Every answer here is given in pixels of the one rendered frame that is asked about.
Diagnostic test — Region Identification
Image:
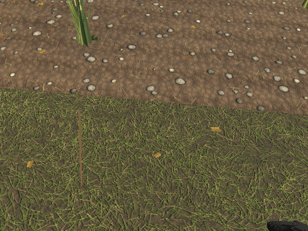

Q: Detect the robot right hand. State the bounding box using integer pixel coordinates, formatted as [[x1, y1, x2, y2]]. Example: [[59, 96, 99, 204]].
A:
[[267, 220, 308, 231]]

